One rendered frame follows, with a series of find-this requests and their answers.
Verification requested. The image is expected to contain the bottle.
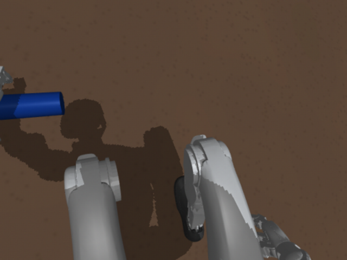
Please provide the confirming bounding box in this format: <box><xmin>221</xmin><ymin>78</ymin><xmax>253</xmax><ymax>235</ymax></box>
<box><xmin>0</xmin><ymin>92</ymin><xmax>65</xmax><ymax>120</ymax></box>

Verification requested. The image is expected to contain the right robot foot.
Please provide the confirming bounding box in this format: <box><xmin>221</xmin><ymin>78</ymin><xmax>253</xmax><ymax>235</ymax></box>
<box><xmin>174</xmin><ymin>176</ymin><xmax>204</xmax><ymax>242</ymax></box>

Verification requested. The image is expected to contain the left robot hand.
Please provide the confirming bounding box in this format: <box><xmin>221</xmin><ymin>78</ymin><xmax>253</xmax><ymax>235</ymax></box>
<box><xmin>0</xmin><ymin>66</ymin><xmax>13</xmax><ymax>141</ymax></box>

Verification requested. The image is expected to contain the right robot arm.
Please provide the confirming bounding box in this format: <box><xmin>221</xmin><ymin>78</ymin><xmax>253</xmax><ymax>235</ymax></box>
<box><xmin>275</xmin><ymin>242</ymin><xmax>311</xmax><ymax>260</ymax></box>

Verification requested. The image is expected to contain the right robot hand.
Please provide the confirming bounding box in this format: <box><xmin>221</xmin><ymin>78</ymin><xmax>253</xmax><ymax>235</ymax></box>
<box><xmin>251</xmin><ymin>214</ymin><xmax>290</xmax><ymax>258</ymax></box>

